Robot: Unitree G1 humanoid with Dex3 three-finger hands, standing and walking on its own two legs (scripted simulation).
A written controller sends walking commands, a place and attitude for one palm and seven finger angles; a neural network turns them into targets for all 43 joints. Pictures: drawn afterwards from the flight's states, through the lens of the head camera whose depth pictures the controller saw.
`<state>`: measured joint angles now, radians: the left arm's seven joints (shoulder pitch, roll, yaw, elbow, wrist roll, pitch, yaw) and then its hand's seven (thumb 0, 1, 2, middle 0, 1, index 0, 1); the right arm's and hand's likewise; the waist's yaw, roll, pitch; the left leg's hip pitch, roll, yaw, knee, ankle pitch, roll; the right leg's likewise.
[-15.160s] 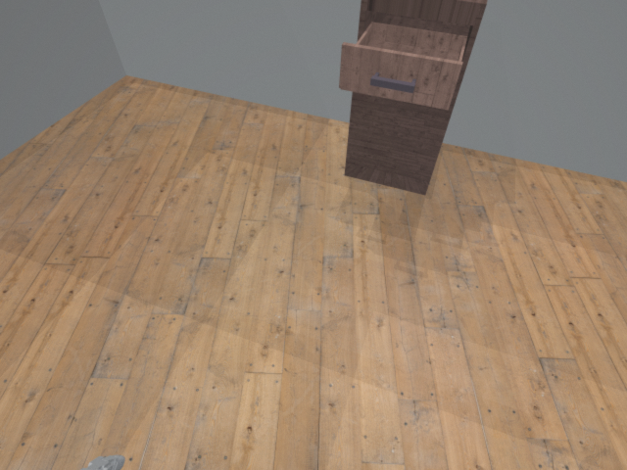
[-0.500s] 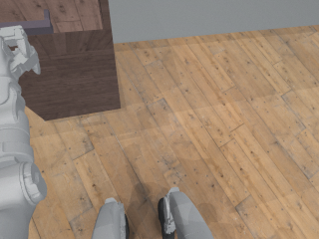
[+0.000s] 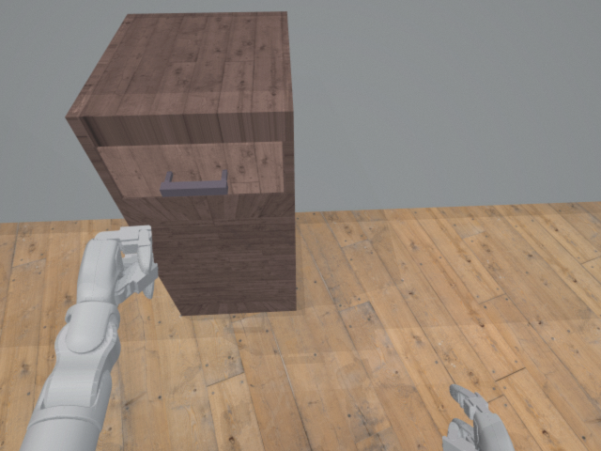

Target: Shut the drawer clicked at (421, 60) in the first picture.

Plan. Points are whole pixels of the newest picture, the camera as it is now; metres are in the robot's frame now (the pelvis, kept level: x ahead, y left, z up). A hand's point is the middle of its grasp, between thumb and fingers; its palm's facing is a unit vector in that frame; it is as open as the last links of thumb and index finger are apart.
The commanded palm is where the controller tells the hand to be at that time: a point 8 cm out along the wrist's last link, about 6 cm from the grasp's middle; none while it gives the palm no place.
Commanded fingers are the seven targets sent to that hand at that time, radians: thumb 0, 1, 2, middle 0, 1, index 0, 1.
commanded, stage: draw the hand back to the body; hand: left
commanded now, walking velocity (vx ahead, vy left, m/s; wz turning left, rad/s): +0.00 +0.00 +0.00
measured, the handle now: (195, 181) +0.62 +0.24 -0.06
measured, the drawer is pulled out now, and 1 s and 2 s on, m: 0.00 0.00 0.00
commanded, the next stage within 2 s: step back with the hand held close in 0.72 s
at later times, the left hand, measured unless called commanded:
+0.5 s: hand (49, 338) +0.19 +0.22 +0.18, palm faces +0.37 -0.84 -0.39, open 3.3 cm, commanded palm +0.14 +0.26 +0.20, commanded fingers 0.00 0.90 0.90 -1.40 -1.60 -1.40 -1.60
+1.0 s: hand (17, 351) +0.18 +0.24 +0.19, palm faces +0.38 -0.81 -0.45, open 3.3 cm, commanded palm +0.12 +0.27 +0.20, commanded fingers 0.00 0.90 0.90 -1.40 -1.60 -1.40 -1.60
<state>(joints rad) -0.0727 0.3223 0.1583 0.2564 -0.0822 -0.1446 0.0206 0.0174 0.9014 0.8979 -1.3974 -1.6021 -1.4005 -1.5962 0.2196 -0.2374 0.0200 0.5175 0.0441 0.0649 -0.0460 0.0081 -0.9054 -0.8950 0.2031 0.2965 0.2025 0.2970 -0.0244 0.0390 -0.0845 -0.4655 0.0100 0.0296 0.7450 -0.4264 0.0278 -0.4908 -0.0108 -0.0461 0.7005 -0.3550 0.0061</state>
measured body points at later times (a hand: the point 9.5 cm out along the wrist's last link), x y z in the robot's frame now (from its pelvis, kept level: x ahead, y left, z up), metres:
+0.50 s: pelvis +0.00 -0.02 +0.03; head -0.02 -0.04 +0.48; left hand +0.17 +0.27 +0.20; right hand +0.19 -0.23 -0.06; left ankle -0.03 +0.10 -0.71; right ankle +0.00 -0.13 -0.71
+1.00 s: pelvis -0.01 -0.01 +0.03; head -0.02 -0.03 +0.48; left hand +0.15 +0.28 +0.21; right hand +0.16 -0.24 -0.06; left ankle -0.03 +0.10 -0.71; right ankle +0.00 -0.13 -0.71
